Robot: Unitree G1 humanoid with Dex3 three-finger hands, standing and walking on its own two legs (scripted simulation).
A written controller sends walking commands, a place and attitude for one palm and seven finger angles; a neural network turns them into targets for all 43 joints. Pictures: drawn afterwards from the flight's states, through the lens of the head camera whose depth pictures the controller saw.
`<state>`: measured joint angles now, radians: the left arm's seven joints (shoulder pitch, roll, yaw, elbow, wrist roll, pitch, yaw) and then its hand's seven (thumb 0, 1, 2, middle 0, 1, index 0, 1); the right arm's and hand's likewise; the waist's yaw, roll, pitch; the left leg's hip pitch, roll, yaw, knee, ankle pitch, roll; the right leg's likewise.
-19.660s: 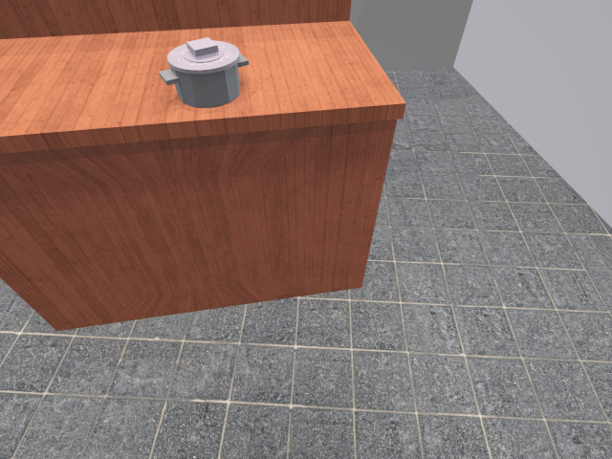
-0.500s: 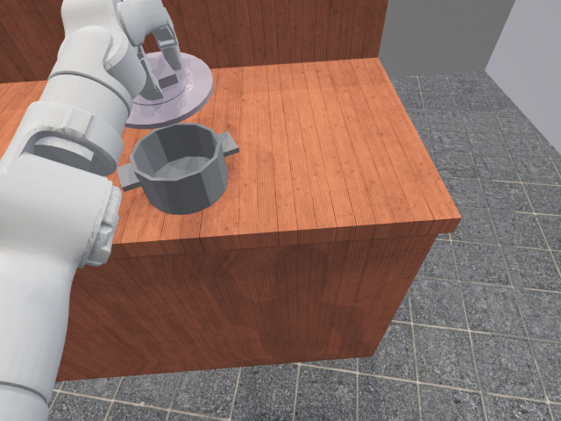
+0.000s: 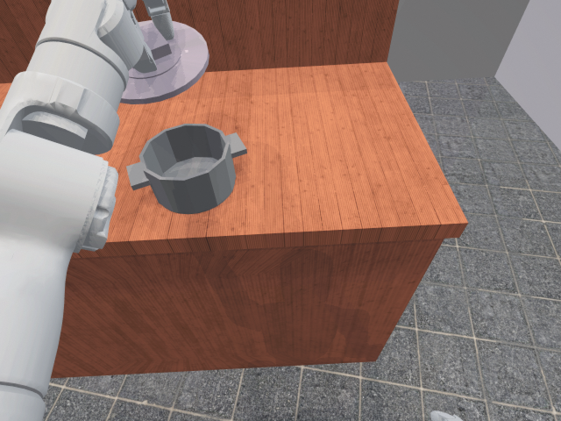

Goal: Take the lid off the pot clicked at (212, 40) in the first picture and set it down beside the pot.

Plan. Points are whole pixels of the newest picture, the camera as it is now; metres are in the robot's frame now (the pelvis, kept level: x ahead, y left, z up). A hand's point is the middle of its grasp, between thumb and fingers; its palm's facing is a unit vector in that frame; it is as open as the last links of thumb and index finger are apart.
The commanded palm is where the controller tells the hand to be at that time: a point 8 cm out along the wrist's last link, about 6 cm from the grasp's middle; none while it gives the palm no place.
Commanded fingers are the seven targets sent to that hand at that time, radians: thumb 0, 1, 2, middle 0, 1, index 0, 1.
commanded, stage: lift the lid straight up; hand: left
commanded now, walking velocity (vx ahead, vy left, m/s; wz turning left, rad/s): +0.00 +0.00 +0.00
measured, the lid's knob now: (142, 45) +0.51 +0.16 +0.29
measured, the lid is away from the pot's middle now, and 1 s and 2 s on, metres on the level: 0.01 0.10 0.23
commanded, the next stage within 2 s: move the lid sideways beside the pot in 0.12 s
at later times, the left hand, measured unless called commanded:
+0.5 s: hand (118, 44) +0.49 +0.17 +0.30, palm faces -0.18 -0.10 -0.98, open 8.4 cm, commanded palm +0.47 +0.19 +0.36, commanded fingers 0.00 0.56 1.01 -0.71 -1.07 -0.75 -1.06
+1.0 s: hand (67, 52) +0.48 +0.23 +0.30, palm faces -0.18 -0.11 -0.98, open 8.4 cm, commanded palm +0.47 +0.24 +0.36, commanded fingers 0.00 0.56 1.01 -0.71 -1.07 -0.75 -1.06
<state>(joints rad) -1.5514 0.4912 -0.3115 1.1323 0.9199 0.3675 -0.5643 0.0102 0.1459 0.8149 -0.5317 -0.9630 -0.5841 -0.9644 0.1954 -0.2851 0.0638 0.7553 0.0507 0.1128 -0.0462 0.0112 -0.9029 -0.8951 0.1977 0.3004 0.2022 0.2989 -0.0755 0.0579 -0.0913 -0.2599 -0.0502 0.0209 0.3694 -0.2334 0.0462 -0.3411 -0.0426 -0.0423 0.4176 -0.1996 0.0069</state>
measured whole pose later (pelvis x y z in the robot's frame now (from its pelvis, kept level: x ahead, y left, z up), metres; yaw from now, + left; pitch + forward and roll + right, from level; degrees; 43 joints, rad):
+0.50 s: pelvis +0.00 +0.00 +0.00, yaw -1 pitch +8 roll +0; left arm -1.47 0.58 -0.25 1.06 0.96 0.31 -0.57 0.01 0.15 0.81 -0.53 -0.96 -0.59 -0.97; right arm 0.20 -0.29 0.05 0.72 0.05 0.17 -0.05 0.01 -0.90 -0.90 0.20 0.30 0.20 0.30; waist -0.09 0.06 -0.09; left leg -0.27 -0.04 0.04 0.38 -0.24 0.05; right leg -0.35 -0.03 -0.03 0.42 -0.20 0.01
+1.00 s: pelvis +0.00 +0.00 +0.00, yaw +0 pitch +8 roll +0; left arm -1.47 0.69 -0.24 1.09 0.97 0.23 -0.58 0.01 0.14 0.81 -0.53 -0.96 -0.59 -0.97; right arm 0.20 -0.28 0.06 0.73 0.07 0.17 -0.06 0.01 -0.90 -0.89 0.20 0.30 0.20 0.30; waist -0.09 0.05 -0.08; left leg -0.29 -0.05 0.02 0.39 -0.24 0.05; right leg -0.35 -0.04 -0.05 0.40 -0.18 0.01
